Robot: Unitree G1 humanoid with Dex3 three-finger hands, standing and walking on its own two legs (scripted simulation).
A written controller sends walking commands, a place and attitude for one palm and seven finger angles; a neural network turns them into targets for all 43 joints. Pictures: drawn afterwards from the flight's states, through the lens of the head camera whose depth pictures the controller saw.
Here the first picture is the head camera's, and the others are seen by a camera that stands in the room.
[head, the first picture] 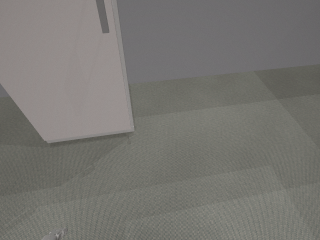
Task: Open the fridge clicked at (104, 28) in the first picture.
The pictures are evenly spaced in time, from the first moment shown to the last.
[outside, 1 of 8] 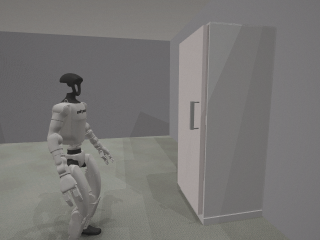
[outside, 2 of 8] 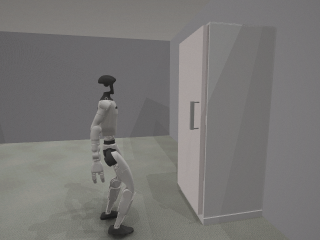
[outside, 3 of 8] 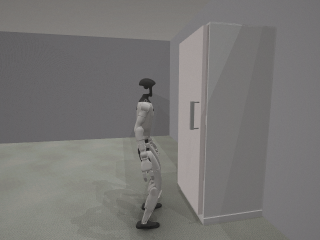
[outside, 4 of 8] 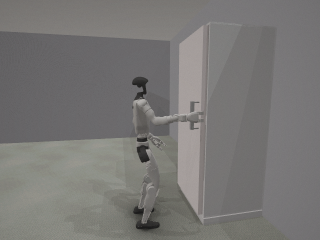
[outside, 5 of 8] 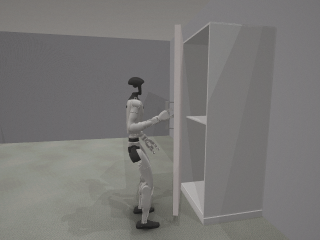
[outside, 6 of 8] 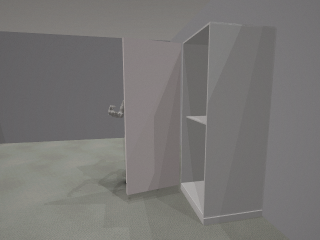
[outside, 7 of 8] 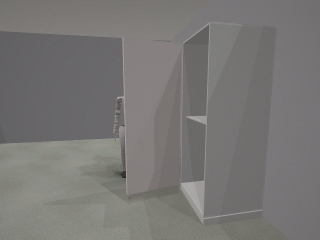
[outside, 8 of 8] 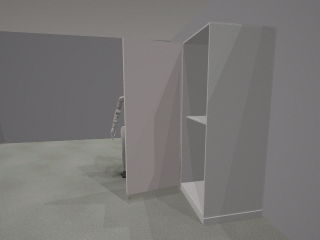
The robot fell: no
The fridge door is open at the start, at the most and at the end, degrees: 0 85 80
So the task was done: yes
